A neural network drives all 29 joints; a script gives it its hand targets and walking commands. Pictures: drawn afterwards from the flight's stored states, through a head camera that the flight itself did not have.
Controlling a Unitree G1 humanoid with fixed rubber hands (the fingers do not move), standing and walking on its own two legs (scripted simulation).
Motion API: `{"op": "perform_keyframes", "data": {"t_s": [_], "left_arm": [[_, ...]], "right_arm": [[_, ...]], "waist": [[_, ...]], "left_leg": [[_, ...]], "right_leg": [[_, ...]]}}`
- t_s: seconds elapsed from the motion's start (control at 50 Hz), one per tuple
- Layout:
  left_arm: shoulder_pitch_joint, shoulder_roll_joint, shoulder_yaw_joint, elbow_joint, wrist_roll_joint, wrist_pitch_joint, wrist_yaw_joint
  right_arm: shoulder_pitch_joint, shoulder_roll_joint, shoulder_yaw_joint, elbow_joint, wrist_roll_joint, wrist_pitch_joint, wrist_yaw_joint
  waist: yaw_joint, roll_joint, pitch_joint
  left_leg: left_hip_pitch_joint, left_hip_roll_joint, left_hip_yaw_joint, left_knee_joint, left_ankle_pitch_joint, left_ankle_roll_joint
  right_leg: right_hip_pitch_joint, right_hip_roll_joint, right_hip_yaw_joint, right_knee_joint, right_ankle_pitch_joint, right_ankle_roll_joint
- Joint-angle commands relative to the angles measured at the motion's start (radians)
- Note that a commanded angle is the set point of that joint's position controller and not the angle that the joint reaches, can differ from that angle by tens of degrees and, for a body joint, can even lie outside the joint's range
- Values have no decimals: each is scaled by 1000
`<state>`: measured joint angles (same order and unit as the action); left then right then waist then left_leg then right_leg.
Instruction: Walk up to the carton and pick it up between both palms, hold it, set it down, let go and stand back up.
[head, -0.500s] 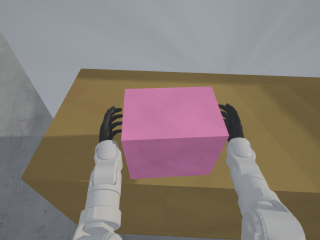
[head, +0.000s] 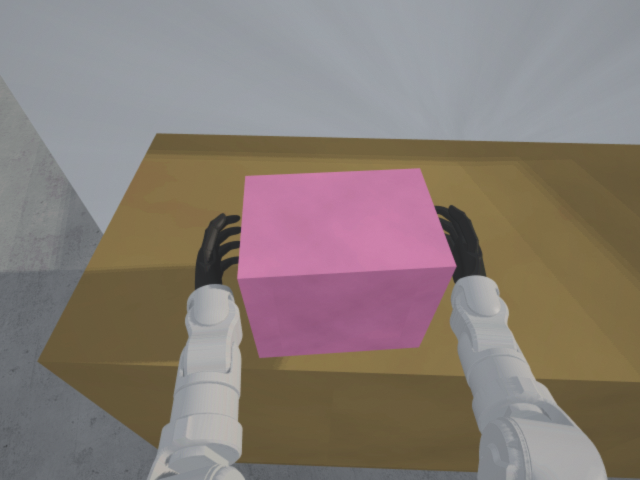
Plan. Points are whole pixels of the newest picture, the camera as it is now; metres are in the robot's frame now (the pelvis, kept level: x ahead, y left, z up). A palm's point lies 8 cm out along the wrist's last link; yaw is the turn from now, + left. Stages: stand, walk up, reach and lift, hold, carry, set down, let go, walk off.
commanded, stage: set down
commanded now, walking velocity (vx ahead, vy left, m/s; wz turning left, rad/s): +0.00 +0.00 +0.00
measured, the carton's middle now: (336, 266) +0.42 +0.03 +0.02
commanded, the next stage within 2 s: none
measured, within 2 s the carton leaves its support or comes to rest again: neither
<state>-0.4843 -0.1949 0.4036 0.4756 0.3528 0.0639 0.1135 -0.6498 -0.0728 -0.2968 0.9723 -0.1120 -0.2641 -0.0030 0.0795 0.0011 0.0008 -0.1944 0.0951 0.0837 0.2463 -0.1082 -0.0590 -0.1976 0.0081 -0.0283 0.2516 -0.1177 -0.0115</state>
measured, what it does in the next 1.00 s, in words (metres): stands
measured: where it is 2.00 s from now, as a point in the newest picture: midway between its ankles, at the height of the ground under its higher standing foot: outside the picture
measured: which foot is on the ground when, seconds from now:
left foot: down 0.00-1.00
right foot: down 0.00-1.00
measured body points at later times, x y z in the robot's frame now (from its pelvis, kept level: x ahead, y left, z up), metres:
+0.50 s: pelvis +0.01 +0.00 +0.00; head +0.04 +0.00 +0.45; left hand +0.36 +0.19 +0.07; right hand +0.42 -0.14 +0.06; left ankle +0.00 +0.15 -0.75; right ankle +0.00 -0.11 -0.75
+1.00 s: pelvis -0.01 -0.01 -0.01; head +0.04 -0.02 +0.44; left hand +0.36 +0.20 +0.05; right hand +0.44 -0.16 +0.05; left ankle +0.00 +0.15 -0.75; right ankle +0.00 -0.11 -0.75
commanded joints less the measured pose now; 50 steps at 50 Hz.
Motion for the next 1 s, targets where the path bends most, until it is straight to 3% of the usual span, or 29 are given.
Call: {"op": "perform_keyframes", "data": {"t_s": [0.0, 0.04, 0.1, 0.14, 0.26, 0.32, 0.4, 0.42, 0.44, 0.46, 0.48, 0.5, 0.54, 0.58, 0.64, 0.66, 0.68, 0.7, 0.74, 0.76, 0.78, 0.8, 0.82, 0.84, 0.86, 0.88, 0.9, 0.94, 0.98], "left_arm": [[-345, -372, -316, -1, -5, -17, -130], [-307, -382, -298, 6, 18, -12, -135], [-330, -373, -312, -9, -9, -16, -124], [-339, -360, -329, -24, 6, -21, -118], [-268, -348, -272, 23, 25, -19, -128], [-245, -330, -257, 11, 40, -24, -123], [-231, -276, -269, 6, 15, -31, -110], [-237, -253, -229, 33, 29, -36, -108], [-241, -234, -239, 22, 9, -35, -108], [-226, -231, -230, 12, -5, -45, -99], [-214, -176, -226, 2, 0, -56, -91], [-195, -79, -215, 26, -32, -64, -69], [-180, 39, -176, 3, -62, -81, -22], [-230, 127, -193, 23, -140, -88, 26], [-308, 148, -298, -12, -272, -90, 91], [-335, 166, -319, -2, -292, -96, 103], [-356, 179, -312, -33, -319, -107, 111], [-333, 161, -336, -67, -330, -111, 123], [-344, 210, -320, -118, -360, -117, 126], [-360, 210, -354, -130, -365, -116, 128], [-371, 238, -321, -119, -355, -115, 123], [-351, 247, -315, -145, -355, -105, 125], [-325, 224, -319, -42, -342, -94, 112], [-357, 274, -310, -112, -352, -100, 104], [-333, 283, -302, -83, -358, -87, 102], [-286, 244, -315, 52, -365, -90, 83], [-361, 306, -296, -132, -369, -99, 82], [-296, 287, -294, 68, -373, -98, 55], [-356, 369, -269, -34, -389, -122, 53]], "right_arm": [[-422, 413, 272, -62, -74, -31, 137], [-366, 429, 248, -30, -89, -19, 147], [-406, 401, 250, -70, -80, -29, 153], [-397, 378, 227, -58, -97, -34, 149], [-355, 397, 221, -50, -101, -25, 149], [-305, 378, 218, -24, -92, -22, 143], [-312, 304, 222, -28, -78, -26, 129], [-298, 307, 231, -7, -75, -25, 123], [-311, 264, 220, -26, -69, -30, 121], [-316, 258, 213, -32, -60, -35, 110], [-286, 195, 224, -16, -46, -40, 102], [-295, 64, 214, -10, -9, -44, 88], [-292, -57, 269, 3, 97, -34, 63], [-371, -174, 308, -33, 199, -23, 28], [-506, -303, 385, -51, 349, -6, 9], [-519, -319, 385, -16, 368, 5, 7], [-525, -329, 383, -36, 380, 10, 10], [-506, -350, 363, -78, 376, 3, 7], [-504, -392, 352, -122, 400, 7, 1], [-517, -412, 323, -71, 393, 12, 8], [-511, -416, 343, -82, 398, 15, 9], [-504, -441, 339, -89, 415, 15, 11], [-468, -412, 340, 34, 402, 40, 16], [-507, -430, 338, -45, 401, 40, 17], [-502, -453, 345, -10, 419, 49, 21], [-474, -391, 377, 57, 414, 59, 24], [-509, -445, 327, -54, 396, 45, 28], [-505, -393, 385, 59, 411, 49, 27], [-562, -466, 358, -41, 424, 27, 28]], "waist": [[22, -54, -394], [13, -60, -336], [34, -47, -386], [6, -16, -384], [16, -59, -320], [18, -4, -284], [10, -46, -316], [29, -52, -292], [5, -74, -314], [8, -80, -317], [23, -49, -327], [7, -57, -316], [72, -60, -333], [88, -77, -399], [59, -20, -506], [58, 2, -526], [60, -22, -575], [43, 11, -621], [66, 0, -719], [38, 20, -760], [78, 1, -770], [77, 23, -783], [54, -4, -703], [75, -25, -760], [79, -36, -728], [62, -75, -619], [50, -56, -746], [44, -121, -613], [55, -117, -715]], "left_leg": [[175, -63, 59, 33, 272, 53], [196, -69, 64, 30, 264, 61], [215, -67, 64, 38, 261, 61], [238, -68, 61, 50, 308, 42], [174, -74, 67, 39, 249, 66], [194, -74, 72, 50, 270, 62], [170, -73, 55, 49, 268, 58], [138, -76, 69, 51, 254, 69], [135, -69, 64, 51, 259, 72], [143, -71, 66, 54, 268, 70], [143, -72, 66, 50, 283, 56], [122, -70, 64, 49, 277, 59], [119, -70, 66, 54, 295, 66], [73, -66, 58, 67, 257, 68], [109, -58, 25, 127, 312, 23], [119, -55, 24, 139, 280, 12], [124, -55, 18, 162, 271, 9], [152, -57, 5, 177, 319, -4], [160, -64, 18, 214, 370, -13], [170, -60, 5, 217, 380, -17], [164, -61, 17, 231, 400, -11], [158, -67, 14, 233, 406, -15], [112, -65, 1, 232, 342, -4], [119, -67, 8, 220, 350, -1], [80, -70, 5, 207, 307, 10], [-4, -68, -8, 204, 243, 26], [32, -71, 8, 183, 283, 14], [-59, -80, -10, 198, 264, 29], [-83, -86, 5, 173, 262, 25]], "right_leg": [[101, 30, -62, 2, 232, 25], [86, 34, -70, -19, 179, 20], [50, 33, -72, -13, 162, 17], [29, 33, -74, -16, 171, 12], [78, 23, -55, -11, 161, 15], [53, 18, -50, -14, 154, 11], [82, 27, -53, -6, 194, 13], [103, 19, -31, 7, 215, 18], [115, 24, -37, 10, 243, 18], [109, 25, -47, 16, 249, 26], [124, 21, -35, 23, 293, 29], [138, 29, -34, 17, 278, 22], [143, 31, -7, 17, 282, 18], [123, 34, 10, 20, 230, 20], [11, 66, -3, 34, 183, -9], [-47, 72, -13, 40, 135, -10], [-63, 73, -9, 41, 113, -21], [-82, 77, -16, 50, 146, -26], [-73, 84, -11, 70, 208, -23], [-92, 87, -8, 71, 222, -29], [-96, 91, -9, 88, 250, -15], [-76, 90, -2, 93, 273, -15], [-114, 86, 4, 89, 211, -14], [-87, 88, -5, 86, 229, -9], [-56, 78, 11, 91, 225, -4], [-54, 72, 19, 94, 183, 1], [2, 74, 10, 103, 254, 4], [49, 63, 36, 123, 317, 20], [139, 58, 41, 140, 396, 33]]}}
